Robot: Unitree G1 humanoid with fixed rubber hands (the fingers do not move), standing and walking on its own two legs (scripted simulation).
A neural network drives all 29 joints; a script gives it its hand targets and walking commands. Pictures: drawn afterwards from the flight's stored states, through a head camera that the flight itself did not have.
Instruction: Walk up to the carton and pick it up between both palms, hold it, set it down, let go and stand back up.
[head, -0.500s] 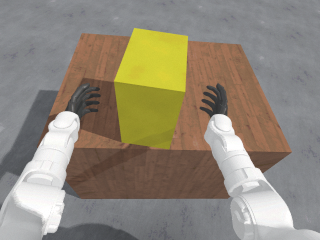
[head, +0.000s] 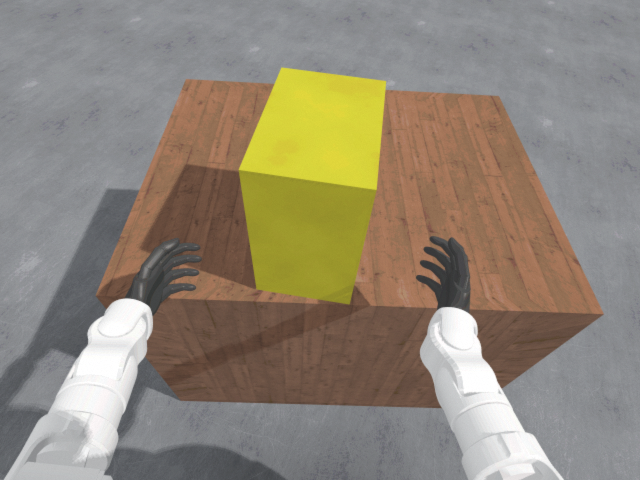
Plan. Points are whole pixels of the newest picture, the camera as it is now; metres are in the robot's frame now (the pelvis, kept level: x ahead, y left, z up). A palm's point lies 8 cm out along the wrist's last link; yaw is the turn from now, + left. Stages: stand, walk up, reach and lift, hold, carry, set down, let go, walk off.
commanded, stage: set down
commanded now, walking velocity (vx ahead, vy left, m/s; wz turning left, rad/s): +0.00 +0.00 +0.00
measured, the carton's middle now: (317, 191) +0.53 -0.01 +0.01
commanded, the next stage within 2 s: none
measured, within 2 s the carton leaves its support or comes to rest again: neither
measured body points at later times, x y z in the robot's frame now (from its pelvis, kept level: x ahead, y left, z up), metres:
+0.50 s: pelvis +0.01 +0.01 +0.00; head +0.05 +0.02 +0.45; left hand +0.31 +0.23 -0.02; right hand +0.28 -0.17 -0.02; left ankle +0.04 +0.10 -0.74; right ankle +0.02 -0.13 -0.74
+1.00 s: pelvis +0.02 +0.01 +0.00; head +0.07 +0.01 +0.45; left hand +0.26 +0.24 -0.05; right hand +0.26 -0.16 -0.05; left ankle +0.04 +0.10 -0.74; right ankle +0.02 -0.13 -0.74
